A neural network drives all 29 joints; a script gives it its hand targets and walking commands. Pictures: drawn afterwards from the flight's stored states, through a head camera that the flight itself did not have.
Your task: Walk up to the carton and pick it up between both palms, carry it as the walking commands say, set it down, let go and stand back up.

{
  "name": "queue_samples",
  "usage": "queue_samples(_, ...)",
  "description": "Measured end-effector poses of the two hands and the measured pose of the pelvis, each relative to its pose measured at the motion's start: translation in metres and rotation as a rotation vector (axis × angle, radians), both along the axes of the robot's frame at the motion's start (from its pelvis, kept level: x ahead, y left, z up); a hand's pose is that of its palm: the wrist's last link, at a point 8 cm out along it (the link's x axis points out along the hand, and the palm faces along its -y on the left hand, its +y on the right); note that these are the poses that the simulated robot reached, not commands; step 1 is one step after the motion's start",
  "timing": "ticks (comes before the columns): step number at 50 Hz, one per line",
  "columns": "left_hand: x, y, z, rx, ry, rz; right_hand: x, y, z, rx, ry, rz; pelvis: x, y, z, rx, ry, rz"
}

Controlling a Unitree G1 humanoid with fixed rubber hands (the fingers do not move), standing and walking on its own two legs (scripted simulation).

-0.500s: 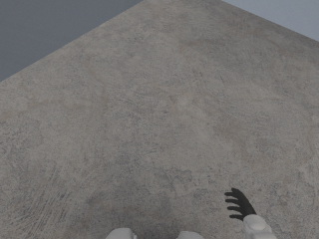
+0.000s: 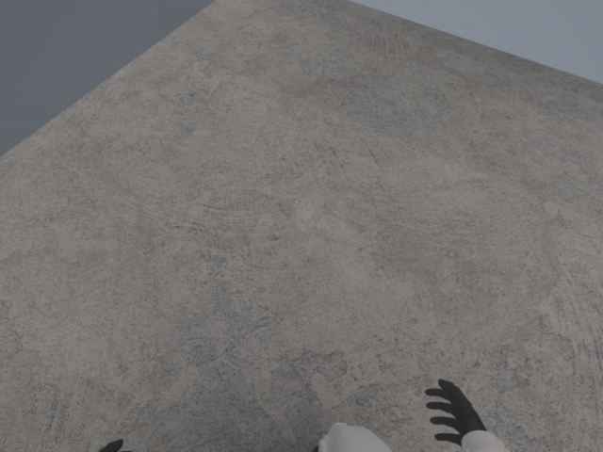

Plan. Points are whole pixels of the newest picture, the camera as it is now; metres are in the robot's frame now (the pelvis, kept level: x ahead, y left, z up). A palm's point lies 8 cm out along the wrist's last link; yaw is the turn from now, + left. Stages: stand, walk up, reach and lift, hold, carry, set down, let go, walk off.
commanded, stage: walk up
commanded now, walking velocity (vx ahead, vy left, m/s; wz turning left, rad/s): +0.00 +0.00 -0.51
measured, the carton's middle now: out of the picture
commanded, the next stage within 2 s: none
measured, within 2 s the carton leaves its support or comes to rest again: neither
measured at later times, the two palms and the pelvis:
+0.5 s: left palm (87, 369) +0.23 +0.30 -0.11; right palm (456, 364) +0.23 -0.23 -0.08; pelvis +0.14 +0.05 +0.02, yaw -15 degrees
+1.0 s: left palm (130, 306) +0.32 +0.26 -0.10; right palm (471, 312) +0.31 -0.29 -0.11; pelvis +0.24 -0.01 +0.01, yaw -25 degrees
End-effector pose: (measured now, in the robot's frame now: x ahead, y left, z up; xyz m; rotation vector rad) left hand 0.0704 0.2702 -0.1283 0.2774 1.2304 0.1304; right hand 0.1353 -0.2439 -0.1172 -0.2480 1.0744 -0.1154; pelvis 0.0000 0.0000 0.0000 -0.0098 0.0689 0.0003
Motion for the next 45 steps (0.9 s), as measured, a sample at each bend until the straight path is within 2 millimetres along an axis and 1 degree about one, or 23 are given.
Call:
queue_samples(1, 0.002, 0.000, 0.002, 0.013, -0.002, 0.004, 0.008, -0.003, -0.004, 0.006, 0.000, 0.009, 0.006, -0.002, -0.002, 0.004, -0.006, -0.015)
queue_samples(3, 0.001, 0.001, 0.007, 0.034, 0.017, 0.011, 0.025, -0.006, -0.004, 0.017, -0.014, 0.012, 0.018, -0.004, -0.001, 0.016, -0.015, -0.044)
queue_samples(6, -0.001, 0.003, 0.019, 0.055, 0.064, 0.011, 0.050, -0.006, 0.004, 0.034, -0.047, 0.001, 0.037, -0.004, 0.006, 0.029, -0.026, -0.076)
queue_samples(8, 0.002, 0.006, 0.026, 0.064, 0.092, 0.004, 0.065, -0.005, 0.009, 0.044, -0.063, -0.009, 0.048, -0.002, 0.011, 0.035, -0.027, -0.102)
queue_samples(12, 0.017, 0.015, 0.034, 0.074, 0.131, -0.023, 0.091, -0.001, 0.018, 0.052, -0.090, -0.036, 0.071, 0.006, 0.017, 0.040, -0.025, -0.164)
queue_samples(15, 0.036, 0.025, 0.035, 0.075, 0.149, -0.051, 0.105, 0.004, 0.022, 0.045, -0.098, -0.066, 0.089, 0.017, 0.019, 0.034, -0.022, -0.211)
queue_samples(17, 0.055, 0.033, 0.032, 0.068, 0.158, -0.078, 0.109, 0.008, 0.023, 0.034, -0.093, -0.093, 0.101, 0.026, 0.018, 0.025, -0.006, -0.236)
queue_samples(19, 0.077, 0.039, 0.025, 0.055, 0.160, -0.118, 0.110, 0.011, 0.023, 0.017, -0.088, -0.130, 0.112, 0.035, 0.015, 0.011, -0.001, -0.246)
queue_samples(22, 0.119, 0.040, 0.020, 0.034, 0.127, -0.172, 0.101, 0.013, 0.028, -0.004, -0.061, -0.184, 0.128, 0.044, 0.018, -0.002, -0.006, -0.257)
queue_samples(26, 0.175, 0.029, 0.016, -0.005, 0.072, -0.224, 0.088, 0.013, 0.037, -0.029, -0.022, -0.235, 0.145, 0.048, 0.024, -0.028, -0.011, -0.265)
queue_samples(29, 0.208, 0.018, 0.015, -0.030, 0.040, -0.255, 0.090, 0.010, 0.042, -0.039, -0.014, -0.258, 0.157, 0.046, 0.027, -0.037, -0.012, -0.271)
queue_samples(31, 0.224, 0.011, 0.015, -0.040, 0.026, -0.271, 0.094, 0.007, 0.042, -0.042, -0.015, -0.270, 0.164, 0.044, 0.027, -0.036, -0.013, -0.274)
queue_samples(36, 0.250, -0.003, 0.015, -0.029, 0.025, -0.294, 0.106, -0.005, 0.034, -0.027, -0.012, -0.292, 0.182, 0.032, 0.023, -0.021, -0.011, -0.293)
queue_samples(40, 0.264, -0.016, 0.015, 0.003, 0.016, -0.289, 0.120, -0.019, 0.016, 0.002, -0.002, -0.290, 0.196, 0.014, 0.014, 0.003, -0.012, -0.299)
queue_samples(41, 0.266, -0.019, 0.013, 0.011, 0.004, -0.280, 0.126, -0.024, 0.009, 0.008, 0.000, -0.280, 0.199, 0.008, 0.009, 0.015, -0.018, -0.303)
queue_samples(43, 0.262, -0.022, 0.008, 0.026, 0.004, -0.262, 0.140, -0.034, -0.002, 0.015, -0.003, -0.263, 0.205, 0.000, 0.000, 0.026, -0.035, -0.332)
queue_samples(45, 0.253, -0.021, 0.012, 0.045, 0.038, -0.255, 0.154, -0.039, -0.002, 0.024, -0.026, -0.270, 0.214, -0.005, 0.000, 0.021, -0.048, -0.364)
